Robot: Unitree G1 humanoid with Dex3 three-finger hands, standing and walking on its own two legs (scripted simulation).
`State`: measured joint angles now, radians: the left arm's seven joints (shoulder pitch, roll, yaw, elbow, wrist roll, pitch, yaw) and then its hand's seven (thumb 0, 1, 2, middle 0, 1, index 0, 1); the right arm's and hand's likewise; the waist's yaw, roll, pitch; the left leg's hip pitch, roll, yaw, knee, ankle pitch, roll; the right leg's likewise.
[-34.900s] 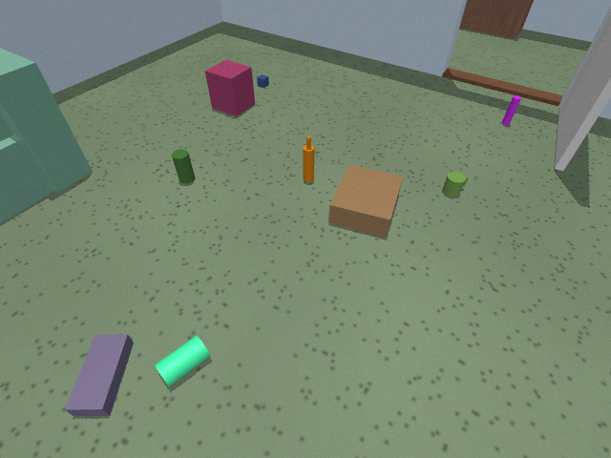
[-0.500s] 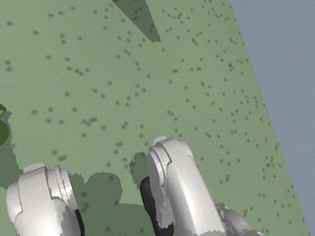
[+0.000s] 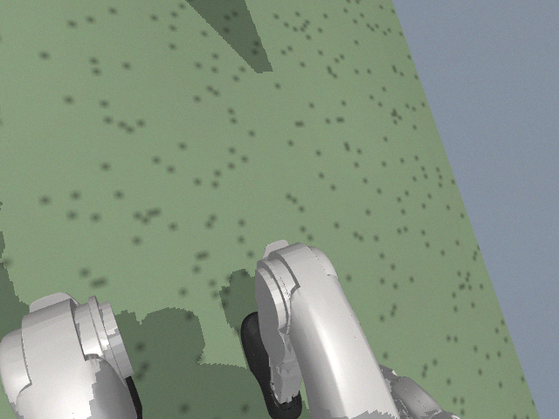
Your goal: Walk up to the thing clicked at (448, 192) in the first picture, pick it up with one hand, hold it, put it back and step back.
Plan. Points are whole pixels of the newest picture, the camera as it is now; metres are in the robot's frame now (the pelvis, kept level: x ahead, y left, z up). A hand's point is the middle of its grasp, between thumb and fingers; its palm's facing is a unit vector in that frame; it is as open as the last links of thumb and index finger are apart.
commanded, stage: open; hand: left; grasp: from above
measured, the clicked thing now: out of the picture +0.43 +0.34 -0.25
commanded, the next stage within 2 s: withdraw in 0.48 s
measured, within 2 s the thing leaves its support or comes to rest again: neither
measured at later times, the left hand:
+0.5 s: hand out of the picture +0.40 +0.35 -0.22, palm faces -0.43 -0.18 -0.88, open 13.9 cm
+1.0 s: hand out of the picture +0.42 +0.38 -0.11, palm faces -0.30 -0.09 -0.95, open 14.2 cm
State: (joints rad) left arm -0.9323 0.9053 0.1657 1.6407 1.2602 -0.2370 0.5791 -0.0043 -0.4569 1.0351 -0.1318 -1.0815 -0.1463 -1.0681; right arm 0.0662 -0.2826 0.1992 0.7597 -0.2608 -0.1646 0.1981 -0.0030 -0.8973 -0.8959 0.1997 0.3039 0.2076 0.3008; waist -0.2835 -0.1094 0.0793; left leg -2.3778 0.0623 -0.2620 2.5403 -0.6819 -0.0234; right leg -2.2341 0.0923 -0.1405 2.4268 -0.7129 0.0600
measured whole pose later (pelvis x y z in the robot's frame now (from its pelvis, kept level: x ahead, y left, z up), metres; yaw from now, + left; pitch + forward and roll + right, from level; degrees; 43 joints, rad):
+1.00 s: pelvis +0.00 +0.00 +0.03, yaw +3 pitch +32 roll -10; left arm -0.79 0.76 0.13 1.17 1.18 -0.12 0.38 0.00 -0.52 0.96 -0.08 -1.01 -0.09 -1.00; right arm 0.11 -0.25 0.06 0.75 -0.15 -0.08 0.20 0.00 -0.91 -0.90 0.20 0.30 0.21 0.30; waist -0.18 -0.03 -0.06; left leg -2.33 0.06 -0.19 2.43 -0.68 -0.02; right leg -2.20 0.06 -0.10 2.35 -0.73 0.05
